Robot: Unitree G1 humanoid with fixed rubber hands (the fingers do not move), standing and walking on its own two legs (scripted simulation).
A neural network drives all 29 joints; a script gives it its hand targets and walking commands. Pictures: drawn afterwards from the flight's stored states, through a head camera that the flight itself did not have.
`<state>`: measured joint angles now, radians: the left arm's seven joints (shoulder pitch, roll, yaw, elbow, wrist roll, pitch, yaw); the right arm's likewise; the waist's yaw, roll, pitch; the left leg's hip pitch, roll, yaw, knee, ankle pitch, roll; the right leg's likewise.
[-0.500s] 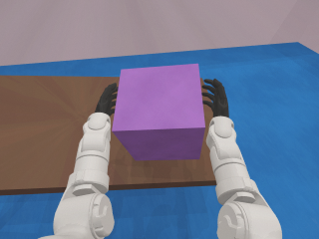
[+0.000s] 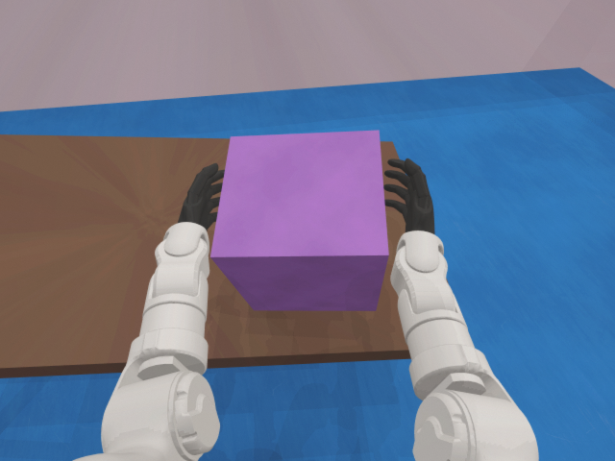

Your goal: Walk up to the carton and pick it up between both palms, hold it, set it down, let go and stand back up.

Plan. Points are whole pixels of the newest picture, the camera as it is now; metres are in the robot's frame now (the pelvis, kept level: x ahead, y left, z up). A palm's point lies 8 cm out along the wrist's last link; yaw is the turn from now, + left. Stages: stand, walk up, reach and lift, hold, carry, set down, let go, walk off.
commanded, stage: set down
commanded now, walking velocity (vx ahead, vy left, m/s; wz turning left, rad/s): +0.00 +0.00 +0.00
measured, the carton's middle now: (309, 230) +0.43 +0.02 +0.06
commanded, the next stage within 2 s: none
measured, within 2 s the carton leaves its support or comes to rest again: neither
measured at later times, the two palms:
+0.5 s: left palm (199, 233) +0.41 +0.17 +0.07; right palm (409, 230) +0.39 -0.11 +0.11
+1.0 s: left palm (198, 231) +0.43 +0.18 +0.05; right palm (398, 226) +0.41 -0.11 +0.10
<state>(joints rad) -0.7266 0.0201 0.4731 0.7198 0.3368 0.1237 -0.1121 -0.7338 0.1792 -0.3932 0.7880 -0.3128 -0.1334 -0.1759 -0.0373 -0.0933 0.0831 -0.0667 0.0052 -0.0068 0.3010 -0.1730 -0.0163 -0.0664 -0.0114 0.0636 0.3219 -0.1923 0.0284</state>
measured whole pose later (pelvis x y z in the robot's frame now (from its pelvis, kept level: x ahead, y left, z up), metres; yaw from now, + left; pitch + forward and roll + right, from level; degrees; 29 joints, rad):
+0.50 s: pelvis +0.01 +0.00 +0.00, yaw +0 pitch -3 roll +0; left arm -0.73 0.02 0.53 0.82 0.34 0.06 -0.12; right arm -0.73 0.24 -0.53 0.79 -0.45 -0.14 -0.15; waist -0.04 -0.10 0.10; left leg -0.07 0.00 0.00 0.30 -0.18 -0.01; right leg -0.07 -0.02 0.06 0.32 -0.20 0.03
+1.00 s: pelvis +0.03 +0.01 +0.00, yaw +0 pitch -1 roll +0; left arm -0.74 0.02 0.56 0.88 0.34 0.02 -0.13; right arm -0.73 0.26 -0.57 0.79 -0.51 -0.14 -0.15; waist -0.04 -0.10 0.09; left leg -0.07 0.00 0.00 0.30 -0.21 0.00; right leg -0.07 -0.02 0.06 0.32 -0.21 0.04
